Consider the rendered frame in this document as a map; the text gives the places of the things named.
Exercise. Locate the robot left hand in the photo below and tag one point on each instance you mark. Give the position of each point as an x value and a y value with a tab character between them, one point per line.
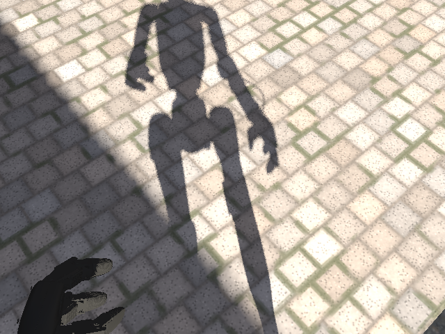
48	306

